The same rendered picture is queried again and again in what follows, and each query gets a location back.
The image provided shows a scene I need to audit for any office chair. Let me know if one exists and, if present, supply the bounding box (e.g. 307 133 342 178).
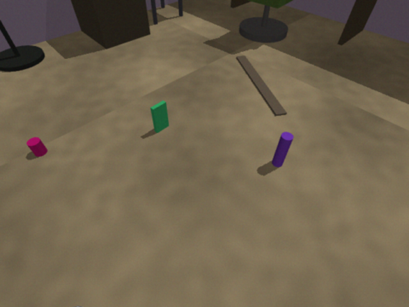
239 0 293 43

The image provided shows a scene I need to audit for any coat stand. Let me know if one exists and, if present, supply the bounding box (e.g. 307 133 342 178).
0 20 45 72

